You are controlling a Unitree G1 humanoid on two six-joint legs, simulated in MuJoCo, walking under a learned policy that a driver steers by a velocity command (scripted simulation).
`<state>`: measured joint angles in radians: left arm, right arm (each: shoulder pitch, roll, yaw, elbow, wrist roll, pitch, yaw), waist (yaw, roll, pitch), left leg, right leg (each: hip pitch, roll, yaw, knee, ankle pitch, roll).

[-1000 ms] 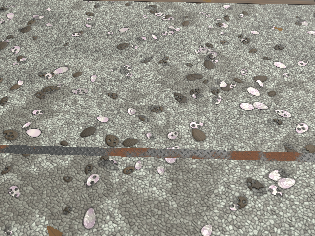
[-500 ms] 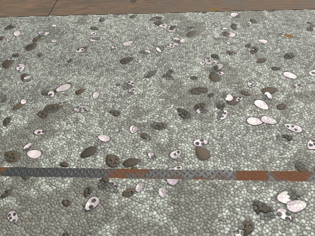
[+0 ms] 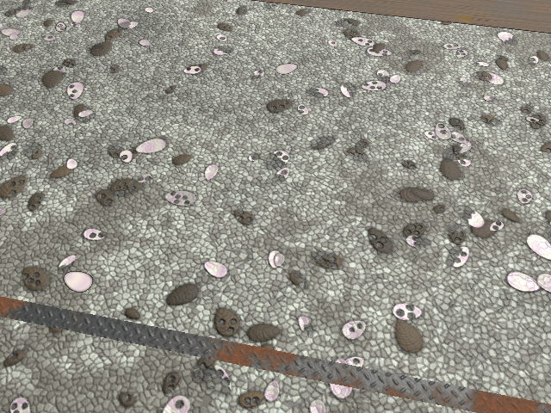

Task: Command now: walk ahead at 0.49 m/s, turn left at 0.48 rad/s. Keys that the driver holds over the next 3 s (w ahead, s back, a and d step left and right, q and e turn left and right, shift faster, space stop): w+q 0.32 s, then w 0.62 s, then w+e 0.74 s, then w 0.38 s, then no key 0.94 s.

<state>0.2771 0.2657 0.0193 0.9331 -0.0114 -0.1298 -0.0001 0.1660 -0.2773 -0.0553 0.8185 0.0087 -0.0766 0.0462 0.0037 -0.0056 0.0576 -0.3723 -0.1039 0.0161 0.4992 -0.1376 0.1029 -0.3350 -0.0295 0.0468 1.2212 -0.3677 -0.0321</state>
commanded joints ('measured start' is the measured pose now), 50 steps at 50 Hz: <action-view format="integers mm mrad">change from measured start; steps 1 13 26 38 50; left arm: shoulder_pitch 16 -320 -35 121 59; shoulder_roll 140 114 101 187 119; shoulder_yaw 41 35 49 66 47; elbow -91 -264 -176 -76 -126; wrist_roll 11 4 20 -16 -10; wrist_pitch -15 -4 5 41 46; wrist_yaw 14 -1 -19 -6 -3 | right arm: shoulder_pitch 2 200 131 -192 40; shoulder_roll -112 -157 -83 -53 -90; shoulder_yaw -27 -47 -16 10 -17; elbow -76 -37 -105 -218 -117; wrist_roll -11 23 7 12 -17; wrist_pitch -17 16 11 -12 -17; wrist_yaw -7 -62 -46 -13 -15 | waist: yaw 23 -75 4 73 1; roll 13 85 -94 -78 117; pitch -80 -46 -52 -1 -78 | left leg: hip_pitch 205 172 -282 -201 239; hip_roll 265 211 188 159 338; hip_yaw -401 -362 -121 -32 -262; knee -308 -219 595 56 -323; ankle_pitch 81 12 -178 124 19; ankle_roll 191 99 -73 -75 119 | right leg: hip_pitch -242 -131 229 303 -292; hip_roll -91 15 -193 -208 -119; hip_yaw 60 41 254 67 24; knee -48 -735 -1034 -1049 -90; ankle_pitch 72 462 253 430 86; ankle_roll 11 84 -171 -147 20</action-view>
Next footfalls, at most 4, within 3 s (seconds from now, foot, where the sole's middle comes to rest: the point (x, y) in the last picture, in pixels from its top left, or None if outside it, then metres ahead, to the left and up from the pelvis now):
0.36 right None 0.41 -0.12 -0.77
0.86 left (209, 356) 0.59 0.20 -0.77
1.40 right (275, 241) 0.94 0.04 -0.77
1.88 left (214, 169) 1.22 0.24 -0.77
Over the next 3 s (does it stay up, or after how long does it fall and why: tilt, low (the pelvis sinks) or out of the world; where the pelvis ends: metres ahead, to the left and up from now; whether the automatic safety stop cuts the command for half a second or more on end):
stays up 1.36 0.12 0.01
